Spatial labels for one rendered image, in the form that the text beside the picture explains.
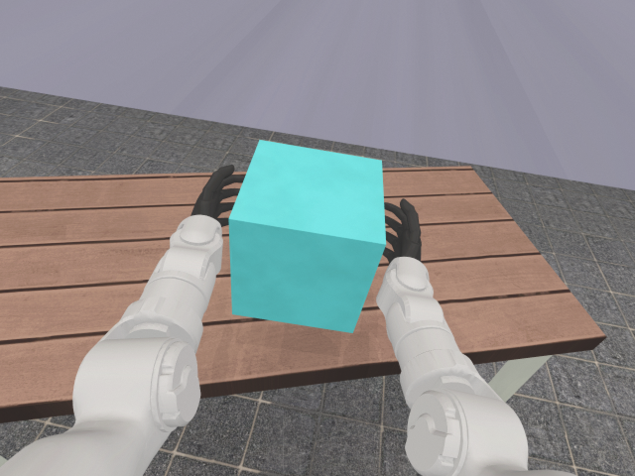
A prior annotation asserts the left robot forearm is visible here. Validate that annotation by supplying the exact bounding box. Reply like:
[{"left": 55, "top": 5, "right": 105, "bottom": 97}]
[{"left": 72, "top": 215, "right": 223, "bottom": 416}]

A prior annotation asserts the robot right upper arm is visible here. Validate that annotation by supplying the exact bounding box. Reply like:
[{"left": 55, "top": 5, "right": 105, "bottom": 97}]
[{"left": 405, "top": 387, "right": 577, "bottom": 476}]

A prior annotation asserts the table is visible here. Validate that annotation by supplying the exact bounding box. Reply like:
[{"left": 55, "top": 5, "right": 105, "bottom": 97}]
[{"left": 0, "top": 166, "right": 606, "bottom": 467}]

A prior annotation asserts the right robot hand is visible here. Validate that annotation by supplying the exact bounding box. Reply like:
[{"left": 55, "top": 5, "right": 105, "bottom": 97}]
[{"left": 383, "top": 198, "right": 422, "bottom": 264}]

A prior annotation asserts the right robot forearm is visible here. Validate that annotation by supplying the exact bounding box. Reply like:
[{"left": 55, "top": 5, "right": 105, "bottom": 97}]
[{"left": 376, "top": 257, "right": 528, "bottom": 444}]

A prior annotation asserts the carton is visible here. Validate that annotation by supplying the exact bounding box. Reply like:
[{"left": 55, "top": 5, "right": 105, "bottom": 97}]
[{"left": 228, "top": 140, "right": 386, "bottom": 333}]

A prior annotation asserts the left robot hand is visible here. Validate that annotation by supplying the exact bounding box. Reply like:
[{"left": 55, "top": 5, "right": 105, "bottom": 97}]
[{"left": 191, "top": 165, "right": 245, "bottom": 227}]

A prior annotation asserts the robot left upper arm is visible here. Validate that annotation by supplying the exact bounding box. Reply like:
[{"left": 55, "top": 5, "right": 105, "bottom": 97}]
[{"left": 0, "top": 337, "right": 200, "bottom": 476}]

